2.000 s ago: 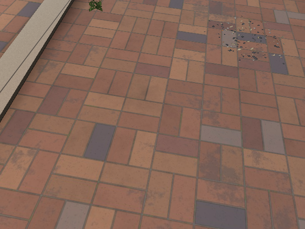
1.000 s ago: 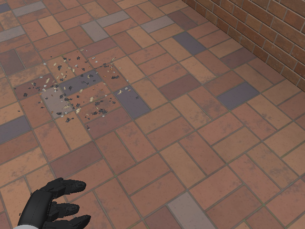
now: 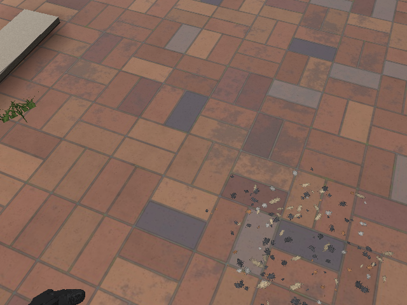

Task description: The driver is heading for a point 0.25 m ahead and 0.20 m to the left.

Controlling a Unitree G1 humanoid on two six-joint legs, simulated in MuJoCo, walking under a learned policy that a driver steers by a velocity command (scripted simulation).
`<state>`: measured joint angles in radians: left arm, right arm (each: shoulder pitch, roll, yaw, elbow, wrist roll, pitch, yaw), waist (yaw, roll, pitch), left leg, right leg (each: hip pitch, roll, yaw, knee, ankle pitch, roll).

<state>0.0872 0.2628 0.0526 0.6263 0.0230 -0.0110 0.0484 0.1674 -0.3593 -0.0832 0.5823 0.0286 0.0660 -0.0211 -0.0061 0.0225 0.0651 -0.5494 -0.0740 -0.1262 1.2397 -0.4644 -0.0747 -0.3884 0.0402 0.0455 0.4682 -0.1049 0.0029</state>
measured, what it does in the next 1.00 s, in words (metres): steps on the spot, turning left: left foot, then right foot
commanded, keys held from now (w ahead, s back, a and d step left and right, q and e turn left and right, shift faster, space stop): q+shift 0.24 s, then shift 0.56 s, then q+shift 0.08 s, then w+q+shift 0.12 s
